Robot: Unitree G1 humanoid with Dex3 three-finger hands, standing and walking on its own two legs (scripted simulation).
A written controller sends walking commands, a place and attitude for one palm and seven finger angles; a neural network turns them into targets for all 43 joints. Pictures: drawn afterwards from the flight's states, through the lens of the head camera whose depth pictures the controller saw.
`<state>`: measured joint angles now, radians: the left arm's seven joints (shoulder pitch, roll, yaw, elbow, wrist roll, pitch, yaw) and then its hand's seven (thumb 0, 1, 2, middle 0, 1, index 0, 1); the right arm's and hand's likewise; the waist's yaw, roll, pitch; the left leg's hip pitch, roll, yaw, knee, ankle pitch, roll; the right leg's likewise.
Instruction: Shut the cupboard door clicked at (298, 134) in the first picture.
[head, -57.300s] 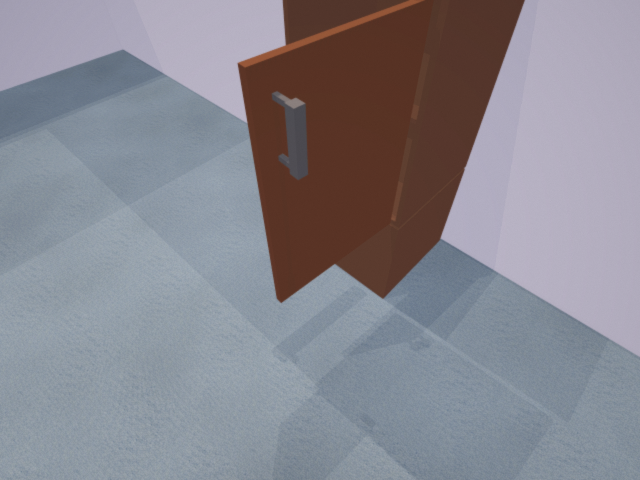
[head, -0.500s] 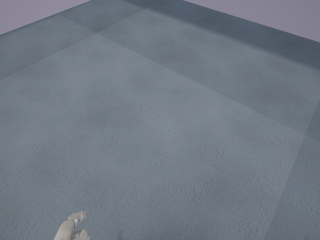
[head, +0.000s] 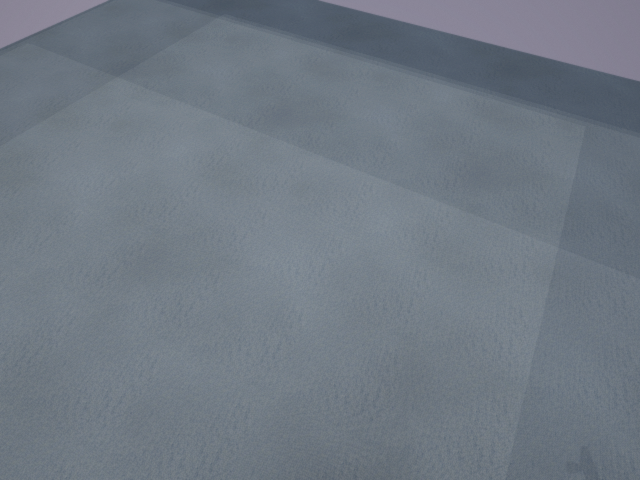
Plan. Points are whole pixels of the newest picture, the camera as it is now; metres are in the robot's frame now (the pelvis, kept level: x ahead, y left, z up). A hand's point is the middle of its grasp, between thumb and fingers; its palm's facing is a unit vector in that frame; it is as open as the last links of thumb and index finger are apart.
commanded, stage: turn to face it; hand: left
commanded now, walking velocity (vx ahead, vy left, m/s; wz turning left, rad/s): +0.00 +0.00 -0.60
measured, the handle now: out of the picture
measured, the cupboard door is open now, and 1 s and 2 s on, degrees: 31 31 31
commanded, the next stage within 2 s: none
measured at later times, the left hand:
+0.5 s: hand (192, 441) +0.18 +0.20 -0.15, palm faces -0.26 -0.94 -0.22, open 7.3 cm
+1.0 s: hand (231, 429) +0.20 +0.16 -0.18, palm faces -0.52 -0.83 -0.20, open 7.3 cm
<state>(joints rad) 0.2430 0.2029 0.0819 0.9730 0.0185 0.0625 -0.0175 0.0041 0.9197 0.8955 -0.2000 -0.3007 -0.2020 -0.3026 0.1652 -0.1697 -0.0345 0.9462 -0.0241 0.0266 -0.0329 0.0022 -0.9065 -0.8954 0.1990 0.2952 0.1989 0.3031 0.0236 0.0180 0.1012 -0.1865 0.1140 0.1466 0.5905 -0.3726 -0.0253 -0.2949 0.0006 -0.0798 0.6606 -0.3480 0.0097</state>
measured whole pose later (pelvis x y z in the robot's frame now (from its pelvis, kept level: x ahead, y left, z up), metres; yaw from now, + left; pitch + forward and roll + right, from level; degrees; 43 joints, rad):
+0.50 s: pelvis +0.01 +0.03 +0.01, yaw -17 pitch +0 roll -2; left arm 0.12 0.27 0.09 0.87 0.02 0.08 -0.04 0.00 0.91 0.90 -0.20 -0.30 -0.20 -0.30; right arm 0.22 -0.22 -0.02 0.87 -0.04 0.02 -0.02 0.00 -0.90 -0.90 0.20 0.30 0.20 0.30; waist 0.00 0.00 0.11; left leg -0.26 0.13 0.11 0.54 -0.27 -0.02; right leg -0.43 0.00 -0.04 0.94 -0.49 0.04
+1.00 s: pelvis +0.02 +0.03 +0.00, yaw -34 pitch +1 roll -1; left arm 0.17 0.25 0.08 0.89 0.02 0.09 -0.02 0.00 0.91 0.90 -0.20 -0.30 -0.21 -0.30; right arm 0.19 -0.21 -0.02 0.86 -0.02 0.01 -0.02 0.00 -0.91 -0.90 0.20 0.29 0.20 0.30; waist 0.00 -0.05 0.09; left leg -0.32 0.06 0.08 0.63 -0.32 0.00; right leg -0.44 0.04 0.07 0.89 -0.48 0.02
